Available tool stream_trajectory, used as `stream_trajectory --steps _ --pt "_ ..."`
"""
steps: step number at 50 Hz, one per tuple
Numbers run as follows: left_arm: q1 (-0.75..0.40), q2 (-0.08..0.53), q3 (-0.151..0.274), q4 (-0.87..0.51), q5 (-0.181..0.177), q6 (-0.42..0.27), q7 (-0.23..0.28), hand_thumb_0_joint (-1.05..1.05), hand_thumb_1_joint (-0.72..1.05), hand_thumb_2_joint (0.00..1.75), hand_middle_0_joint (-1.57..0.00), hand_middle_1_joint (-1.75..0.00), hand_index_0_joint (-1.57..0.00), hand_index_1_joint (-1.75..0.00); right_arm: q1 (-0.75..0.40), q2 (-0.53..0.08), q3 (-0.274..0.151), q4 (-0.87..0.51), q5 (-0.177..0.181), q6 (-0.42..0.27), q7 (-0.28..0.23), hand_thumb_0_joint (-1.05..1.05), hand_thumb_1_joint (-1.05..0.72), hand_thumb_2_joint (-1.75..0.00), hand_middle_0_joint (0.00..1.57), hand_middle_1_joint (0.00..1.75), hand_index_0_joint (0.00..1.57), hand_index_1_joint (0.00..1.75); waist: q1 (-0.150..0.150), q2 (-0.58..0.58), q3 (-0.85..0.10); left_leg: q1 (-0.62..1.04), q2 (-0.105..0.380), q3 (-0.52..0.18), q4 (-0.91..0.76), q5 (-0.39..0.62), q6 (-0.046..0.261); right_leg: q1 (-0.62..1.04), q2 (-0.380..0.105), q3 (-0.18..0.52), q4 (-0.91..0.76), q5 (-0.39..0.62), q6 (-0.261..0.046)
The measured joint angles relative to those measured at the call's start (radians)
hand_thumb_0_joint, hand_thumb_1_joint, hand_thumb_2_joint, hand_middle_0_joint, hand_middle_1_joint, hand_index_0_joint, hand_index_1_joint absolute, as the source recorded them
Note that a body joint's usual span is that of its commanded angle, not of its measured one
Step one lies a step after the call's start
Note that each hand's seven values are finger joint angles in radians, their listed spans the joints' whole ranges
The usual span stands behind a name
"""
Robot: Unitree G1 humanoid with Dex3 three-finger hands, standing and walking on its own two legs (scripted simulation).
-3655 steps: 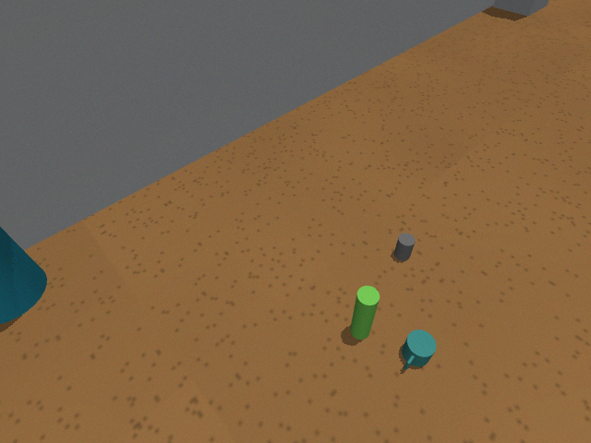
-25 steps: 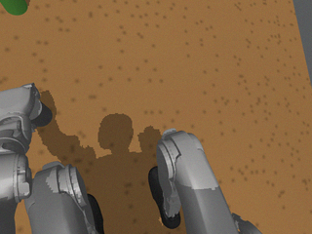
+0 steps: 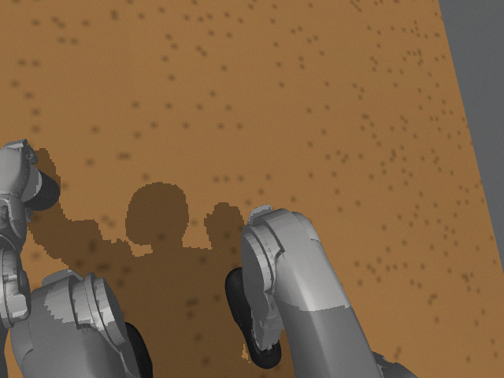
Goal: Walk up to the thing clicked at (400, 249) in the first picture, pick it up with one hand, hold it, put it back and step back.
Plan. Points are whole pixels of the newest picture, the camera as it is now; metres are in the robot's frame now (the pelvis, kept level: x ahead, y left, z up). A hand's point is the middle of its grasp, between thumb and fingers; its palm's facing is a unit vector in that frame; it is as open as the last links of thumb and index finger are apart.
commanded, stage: rest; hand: left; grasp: from above
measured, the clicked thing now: (29, 188) +0.46 +0.24 -0.25
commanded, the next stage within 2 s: open in 0.18 s
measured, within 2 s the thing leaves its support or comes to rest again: neither
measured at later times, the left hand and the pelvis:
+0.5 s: hand (11, 195) +0.45 +0.26 -0.22, palm faces -0.44 -0.12 -0.89, open 10.3 cm; pelvis +0.00 +0.00 +0.00, yaw -1 degrees
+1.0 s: hand (9, 197) +0.44 +0.26 -0.22, palm faces -0.44 -0.12 -0.89, open 13.4 cm; pelvis +0.00 +0.00 +0.00, yaw -1 degrees
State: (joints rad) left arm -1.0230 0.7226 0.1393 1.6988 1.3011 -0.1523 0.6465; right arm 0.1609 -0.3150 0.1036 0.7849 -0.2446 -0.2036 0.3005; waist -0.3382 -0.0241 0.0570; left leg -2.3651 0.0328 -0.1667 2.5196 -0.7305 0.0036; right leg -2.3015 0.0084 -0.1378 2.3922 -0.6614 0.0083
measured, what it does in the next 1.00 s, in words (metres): stands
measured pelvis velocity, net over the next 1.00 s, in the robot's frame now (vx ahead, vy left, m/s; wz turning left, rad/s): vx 0.00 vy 0.00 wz -0.02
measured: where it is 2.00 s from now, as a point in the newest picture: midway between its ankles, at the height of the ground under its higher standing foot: (203, 364)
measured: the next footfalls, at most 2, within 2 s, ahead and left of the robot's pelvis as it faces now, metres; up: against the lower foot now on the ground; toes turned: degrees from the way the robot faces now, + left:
none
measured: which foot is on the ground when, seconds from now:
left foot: down 0.00-1.00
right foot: down 0.00-1.00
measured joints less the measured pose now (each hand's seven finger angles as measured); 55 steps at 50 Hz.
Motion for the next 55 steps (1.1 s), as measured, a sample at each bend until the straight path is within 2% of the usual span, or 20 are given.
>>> stream_trajectory --steps 7,17,24,35,48,55 --pt "-0.008 0.022 0.028 0.026 -0.013 -0.004 0.001 0.07 -0.01 0.75 -0.85 -0.82 -0.56 -0.79 0.001 -0.001 0.011 -0.005 -0.002 -0.017 0.017 0.0 -0.91 -0.9 0.2 0.3 0.2 0.3 -0.008 0.001 0.017 0.002 0.001 -0.004 0.007 0.006 0.003 0.004 0.003 -0.003 0.002 0.009 0.003" --pt "-0.019 0.055 0.025 0.061 -0.007 -0.026 -0.001 0.06 -0.01 0.75 -0.84 -0.82 -0.56 -0.79 0.014 -0.007 0.028 -0.003 -0.005 -0.023 0.021 0.0 -0.91 -0.91 0.2 0.3 0.2 0.3 -0.018 -0.008 0.019 0.0 0.0 -0.015 0.014 0.012 0.001 0.006 0.005 -0.012 0.002 0.018 0.003" --pt "-0.016 0.063 0.01 0.072 0.012 -0.033 0.017 0.03 -0.02 0.77 -0.66 -0.83 -0.51 -0.81 0.013 -0.008 0.04 -0.004 -0.013 -0.028 0.024 0.0 -0.91 -0.9 0.2 0.3 0.2 0.3 -0.023 -0.015 0.014 0.002 0.002 -0.02 0.016 0.01 0.0 0.007 0.008 -0.016 0.0 0.02 0.003" --pt "-0.012 0.07 0.021 0.061 0.003 -0.015 0.03 0.0 -0.21 0.89 -0.37 -0.88 -0.34 -0.88 -0.003 -0.007 0.048 -0.011 -0.023 -0.051 0.04 0.0 -0.9 -0.9 0.2 0.3 0.2 0.3 -0.027 -0.024 0.032 -0.003 0.001 -0.025 0.022 0.014 0.002 0.007 0.009 -0.019 0.0 0.026 0.007" --pt "0.001 0.064 0.015 0.039 -0.021 -0.013 0.009 0.0 -0.41 1.0 -0.18 -0.99 -0.17 -0.99 -0.003 -0.009 0.046 -0.004 -0.017 -0.06 0.055 0.0 -0.9 -0.9 0.2 0.3 0.2 0.3 -0.019 -0.014 0.031 0.004 -0.002 -0.025 0.018 0.004 -0.002 0.012 0.007 -0.02 -0.001 0.014 0.004" --pt "0.003 0.057 0.005 0.045 -0.022 -0.02 0.009 0.0 -0.47 1.05 -0.12 -1.03 -0.11 -1.04 -0.004 -0.011 0.046 -0.003 -0.014 -0.055 0.053 0.0 -0.9 -0.9 0.2 0.3 0.2 0.3 -0.015 -0.014 0.027 0.009 0.0 -0.025 0.012 0.005 -0.004 0.013 0.009 -0.02 -0.006 0.017 0.002"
